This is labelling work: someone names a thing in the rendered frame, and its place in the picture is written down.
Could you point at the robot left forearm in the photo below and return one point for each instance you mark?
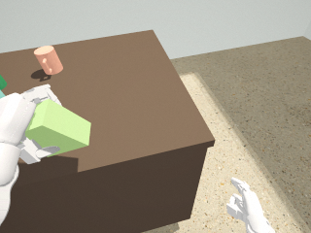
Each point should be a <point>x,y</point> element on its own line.
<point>9,170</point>

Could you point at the robot right forearm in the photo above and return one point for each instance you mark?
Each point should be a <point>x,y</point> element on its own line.
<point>258,224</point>

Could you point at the table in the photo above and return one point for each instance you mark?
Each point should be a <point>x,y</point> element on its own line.
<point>147,140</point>

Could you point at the right robot hand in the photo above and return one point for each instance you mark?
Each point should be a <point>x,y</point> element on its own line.
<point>246,205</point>

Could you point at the left robot hand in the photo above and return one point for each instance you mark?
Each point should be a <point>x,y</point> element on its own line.
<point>16,111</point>

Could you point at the sponge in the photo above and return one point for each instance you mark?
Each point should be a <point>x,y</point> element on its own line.
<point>54,126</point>

